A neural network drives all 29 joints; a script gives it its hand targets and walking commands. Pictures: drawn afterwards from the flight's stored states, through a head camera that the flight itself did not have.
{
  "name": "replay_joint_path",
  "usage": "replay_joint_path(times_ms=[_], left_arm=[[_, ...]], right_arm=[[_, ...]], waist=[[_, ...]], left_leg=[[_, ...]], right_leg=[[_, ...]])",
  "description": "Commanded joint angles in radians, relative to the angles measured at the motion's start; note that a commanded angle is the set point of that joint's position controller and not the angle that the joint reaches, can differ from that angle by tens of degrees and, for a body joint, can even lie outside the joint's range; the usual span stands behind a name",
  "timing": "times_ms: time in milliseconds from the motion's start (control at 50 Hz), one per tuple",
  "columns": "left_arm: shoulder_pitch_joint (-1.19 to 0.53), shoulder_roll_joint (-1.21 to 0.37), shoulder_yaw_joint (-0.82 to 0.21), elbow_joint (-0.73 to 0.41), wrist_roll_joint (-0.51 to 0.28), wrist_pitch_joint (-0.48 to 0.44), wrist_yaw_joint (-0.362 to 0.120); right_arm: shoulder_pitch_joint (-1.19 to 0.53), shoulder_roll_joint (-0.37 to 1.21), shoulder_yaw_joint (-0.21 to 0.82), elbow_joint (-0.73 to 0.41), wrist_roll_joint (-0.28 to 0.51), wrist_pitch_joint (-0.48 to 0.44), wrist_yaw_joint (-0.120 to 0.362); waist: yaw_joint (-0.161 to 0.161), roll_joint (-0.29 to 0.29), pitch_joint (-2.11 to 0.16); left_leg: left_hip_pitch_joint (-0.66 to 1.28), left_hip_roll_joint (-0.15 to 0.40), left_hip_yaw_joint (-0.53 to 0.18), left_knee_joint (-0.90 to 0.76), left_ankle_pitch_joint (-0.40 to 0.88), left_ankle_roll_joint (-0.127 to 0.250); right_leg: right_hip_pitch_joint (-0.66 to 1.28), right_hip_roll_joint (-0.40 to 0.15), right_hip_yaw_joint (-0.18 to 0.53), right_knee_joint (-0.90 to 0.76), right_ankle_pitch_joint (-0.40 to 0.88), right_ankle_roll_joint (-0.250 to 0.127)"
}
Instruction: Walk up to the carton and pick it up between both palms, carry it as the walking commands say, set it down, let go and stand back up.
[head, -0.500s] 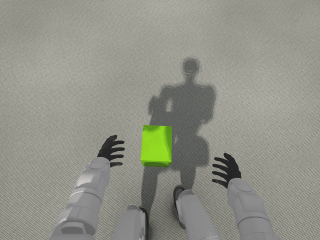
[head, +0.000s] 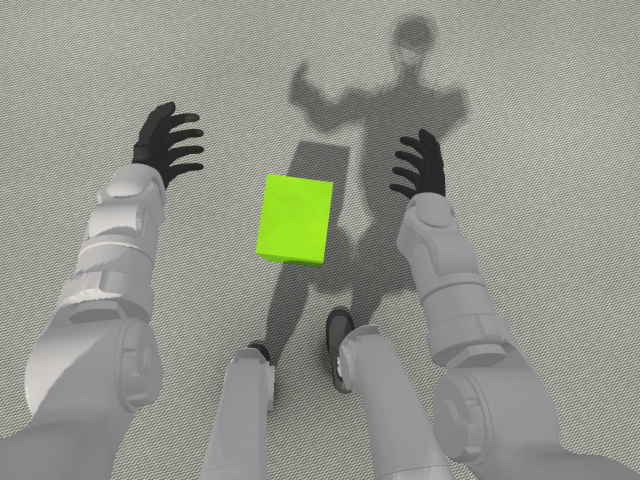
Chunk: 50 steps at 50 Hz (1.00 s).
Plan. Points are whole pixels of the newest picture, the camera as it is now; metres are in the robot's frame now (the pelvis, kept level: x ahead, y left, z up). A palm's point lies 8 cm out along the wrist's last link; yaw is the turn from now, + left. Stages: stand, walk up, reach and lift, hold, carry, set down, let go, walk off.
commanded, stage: reach and lift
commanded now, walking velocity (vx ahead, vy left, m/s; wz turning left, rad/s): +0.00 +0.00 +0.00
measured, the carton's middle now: (297, 226) +0.47 +0.02 -0.55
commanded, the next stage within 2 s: none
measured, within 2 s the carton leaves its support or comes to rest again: neither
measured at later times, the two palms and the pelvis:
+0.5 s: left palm (197, 162) +0.52 +0.14 -0.18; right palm (411, 197) +0.44 -0.16 -0.18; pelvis +0.03 +0.07 -0.04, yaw -2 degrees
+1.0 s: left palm (234, 191) +0.52 +0.13 -0.37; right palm (391, 212) +0.45 -0.17 -0.38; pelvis -0.04 +0.05 -0.18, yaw -1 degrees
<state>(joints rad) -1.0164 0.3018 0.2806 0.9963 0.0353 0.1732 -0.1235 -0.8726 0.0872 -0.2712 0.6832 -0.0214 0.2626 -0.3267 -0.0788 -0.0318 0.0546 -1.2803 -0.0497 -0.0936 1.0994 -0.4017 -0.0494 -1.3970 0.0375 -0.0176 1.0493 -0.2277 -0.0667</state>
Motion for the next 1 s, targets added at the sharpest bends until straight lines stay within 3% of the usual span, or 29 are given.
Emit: replay_joint_path(times_ms=[0,20,40,60,80,140,160,180,200,220,240,320,360,380,400,420,440,460,500,540,600,640,740,780,820,900,920,960,980], left_arm=[[-0.403,0.121,-0.005,-0.122,0.01,-0.074,0.027],[-0.409,0.112,-0.013,-0.113,0.01,-0.078,0.03],[-0.383,0.09,-0.019,-0.157,0.013,-0.084,0.041],[-0.395,0.094,-0.005,-0.112,0.021,-0.083,0.046],[-0.344,0.051,-0.019,-0.123,0.04,-0.083,0.052],[-0.363,0.002,-0.032,-0.224,0.059,-0.096,0.079],[-0.357,0.026,-0.008,-0.242,0.069,-0.095,0.09],[-0.357,0.004,-0.012,-0.199,0.068,-0.098,0.096],[-0.317,-0.029,-0.046,-0.331,0.068,-0.103,0.111],[-0.353,0.006,-0.004,-0.235,0.088,-0.104,0.121],[-0.298,-0.05,-0.063,-0.362,0.069,-0.106,0.137],[-0.249,-0.101,-0.068,-0.393,0.071,-0.126,0.187],[-0.227,-0.133,-0.07,-0.303,0.084,-0.128,0.198],[-0.232,-0.167,-0.104,-0.345,0.07,-0.128,0.21],[-0.283,-0.166,-0.085,-0.309,0.075,-0.13,0.22],[-0.224,-0.216,-0.108,-0.333,0.068,-0.126,0.233],[-0.264,-0.192,-0.082,-0.259,0.08,-0.125,0.238],[-0.292,-0.219,-0.127,-0.307,0.056,-0.125,0.242],[-0.297,-0.223,-0.127,-0.246,0.053,-0.116,0.252],[-0.341,-0.228,-0.16,-0.255,0.035,-0.108,0.264],[-0.415,-0.221,-0.201,-0.24,-0.004,-0.084,0.276],[-0.462,-0.193,-0.208,-0.235,-0.019,-0.062,0.29],[-0.607,-0.076,-0.221,-0.414,-0.062,-0.016,0.332],[-0.608,-0.036,-0.223,-0.383,-0.072,-0.003,0.331],[-0.64,0.01,-0.229,-0.45,-0.101,0.004,0.329],[-0.647,0.078,-0.197,-0.361,-0.145,0.026,0.298],[-0.673,0.094,-0.204,-0.452,-0.162,0.026,0.294],[-0.704,0.13,-0.201,-0.451,-0.194,0.025,0.286],[-0.717,0.148,-0.204,-0.442,-0.201,0.021,0.28]], right_arm=[[-0.297,-0.026,-0.01,-0.035,-0.005,-0.1,0.036],[-0.294,-0.044,-0.026,-0.026,-0.008,-0.11,0.042],[-0.287,-0.034,-0.018,-0.067,-0.006,-0.122,0.05],[-0.307,-0.046,-0.04,-0.011,-0.025,-0.128,0.063],[-0.299,-0.035,-0.046,-0.057,-0.029,-0.139,0.073],[-0.312,-0.056,-0.095,-0.121,-0.084,-0.165,0.102],[-0.318,-0.066,-0.084,-0.189,-0.073,-0.17,0.111],[-0.319,-0.088,-0.107,-0.143,-0.095,-0.176,0.126],[-0.283,-0.078,-0.097,-0.264,-0.088,-0.181,0.13],[-0.297,-0.097,-0.119,-0.17,-0.099,-0.183,0.143],[-0.223,-0.085,-0.109,-0.245,-0.099,-0.19,0.15],[-0.144,-0.094,-0.109,-0.229,-0.077,-0.218,0.199],[-0.117,-0.09,-0.156,-0.117,-0.094,-0.223,0.224],[-0.145,-0.085,-0.142,-0.164,-0.082,-0.229,0.232],[-0.162,-0.125,-0.175,-0.087,-0.079,-0.236,0.243],[-0.15,-0.114,-0.155,-0.122,-0.077,-0.239,0.251],[-0.167,-0.16,-0.206,-0.043,-0.099,-0.241,0.257],[-0.191,-0.146,-0.18,-0.079,-0.084,-0.242,0.262],[-0.186,-0.196,-0.216,0.0,-0.102,-0.244,0.263],[-0.252,-0.217,-0.22,-0.003,-0.095,-0.244,0.263],[-0.326,-0.276,-0.235,0.038,-0.099,-0.235,0.254],[-0.39,-0.315,-0.229,0.038,-0.079,-0.222,0.246],[-0.522,-0.366,-0.15,-0.119,0.016,-0.194,0.206],[-0.515,-0.351,-0.119,-0.073,0.042,-0.175,0.196],[-0.553,-0.319,-0.055,-0.163,0.095,-0.159,0.178],[-0.59,-0.311,0.024,-0.126,0.153,-0.113,0.14],[-0.61,-0.31,0.045,-0.211,0.166,-0.102,0.124],[-0.64,-0.319,0.073,-0.227,0.174,-0.084,0.096],[-0.643,-0.341,0.055,-0.232,0.169,-0.084,0.083]], waist=[[0.044,0.098,-1.0],[0.017,0.084,-1.041],[0.03,0.077,-1.117],[0.021,0.067,-1.099],[0.026,0.084,-1.099],[-0.016,0.039,-1.206],[0.013,0.041,-1.306],[-0.028,0.02,-1.239],[-0.024,0.028,-1.405],[-0.008,0.033,-1.324],[-0.033,0.043,-1.4],[-0.016,0.1,-1.434],[-0.022,0.149,-1.255],[-0.013,0.163,-1.293],[-0.016,0.213,-1.178],[-0.005,0.205,-1.22],[-0.036,0.214,-1.082],[-0.035,0.212,-1.114],[-0.073,0.213,-1.07],[-0.067,0.212,-1.095],[-0.095,0.201,-1.123],[-0.096,0.208,-1.166],[-0.083,0.154,-1.469],[-0.082,0.149,-1.461],[-0.053,0.117,-1.613],[-0.015,0.08,-1.597],[-0.016,0.069,-1.73],[-0.011,0.017,-1.759],[-0.021,0.037,-1.721]], left_leg=[[-0.216,-0.066,0.136,-0.087,0.071,0.034],[-0.213,-0.061,0.128,-0.071,0.073,0.032],[-0.237,-0.074,0.133,-0.07,0.116,0.028],[-0.295,-0.075,0.123,-0.059,0.08,0.029],[-0.278,-0.084,0.127,-0.082,0.1,0.032],[-0.261,-0.093,0.104,-0.1,0.173,0.033],[-0.238,-0.101,0.115,-0.079,0.2,0.026],[-0.303,-0.102,0.106,-0.08,0.157,0.03],[-0.198,-0.106,0.111,-0.094,0.253,0.027],[-0.257,-0.1,0.105,-0.082,0.217,0.03],[-0.141,-0.097,0.09,-0.101,0.324,0.03],[-0.012,-0.083,0.063,-0.021,0.537,0.012],[-0.019,-0.064,0.043,0.017,0.526,0.012],[0.086,-0.056,0.028,0.024,0.611,0.01],[0.093,-0.038,0.017,0.067,0.621,-0.001],[0.159,-0.037,0.018,0.064,0.664,-0.009],[0.081,-0.028,0.004,0.099,0.592,-0.011],[0.109,-0.028,-0.006,0.101,0.597,-0.011],[0.065,-0.024,-0.01,0.142,0.519,-0.02],[0.034,-0.027,-0.009,0.164,0.48,-0.026],[-0.006,-0.036,-0.01,0.23,0.378,-0.023],[-0.031,-0.05,0.004,0.277,0.294,-0.024],[-0.091,-0.079,0.058,0.384,0.153,-0.02],[-0.154,-0.082,0.077,0.421,0.068,-0.016],[-0.171,-0.09,0.104,0.481,0.046,-0.012],[-0.301,-0.077,0.133,0.574,-0.051,0.009],[-0.269,-0.085,0.148,0.597,-0.001,0.008],[-0.335,-0.081,0.15,0.644,-0.02,0.02],[-0.382,-0.075,0.149,0.666,-0.04,0.028]], right_leg=[[1.024,-0.037,0.187,-0.065,0.255,0.126],[1.039,-0.035,0.175,-0.043,0.28,0.126],[1.106,-0.033,0.186,-0.027,0.39,0.122],[1.112,-0.038,0.197,-0.014,0.405,0.118],[1.111,-0.033,0.191,-0.031,0.41,0.119],[1.15,-0.007,0.144,0.006,0.542,0.103],[1.185,-0.012,0.156,0.015,0.576,0.102],[1.162,-0.006,0.134,0.038,0.561,0.097],[1.226,0.002,0.122,0.057,0.656,0.095],[1.137,-0.004,0.115,0.072,0.619,0.091],[1.117,0.011,0.087,0.084,0.689,0.091],[0.843,0.02,0.059,0.127,0.696,0.076],[0.554,0.016,0.041,0.139,0.531,0.076],[0.437,0.029,0.017,0.13,0.511,0.077],[0.229,0.022,0.006,0.143,0.44,0.07],[0.18,0.033,-0.009,0.138,0.437,0.072],[0.029,0.029,-0.017,0.16,0.33,0.075],[0.008,0.035,-0.026,0.171,0.322,0.08],[-0.097,0.03,-0.036,0.211,0.232,0.083],[-0.133,0.035,-0.046,0.261,0.206,0.092],[-0.137,0.04,-0.058,0.339,0.154,0.089],[-0.128,0.041,-0.068,0.389,0.12,0.088],[0.143,0.04,-0.068,0.504,0.188,0.093],[0.192,0.036,-0.068,0.546,0.17,0.094],[0.329,0.04,-0.049,0.579,0.204,0.096],[0.426,0.035,-0.016,0.652,0.164,0.1],[0.543,0.045,-0.007,0.665,0.237,0.102],[0.639,0.037,0.024,0.705,0.262,0.099],[0.619,0.039,0.036,0.721,0.255,0.1]])
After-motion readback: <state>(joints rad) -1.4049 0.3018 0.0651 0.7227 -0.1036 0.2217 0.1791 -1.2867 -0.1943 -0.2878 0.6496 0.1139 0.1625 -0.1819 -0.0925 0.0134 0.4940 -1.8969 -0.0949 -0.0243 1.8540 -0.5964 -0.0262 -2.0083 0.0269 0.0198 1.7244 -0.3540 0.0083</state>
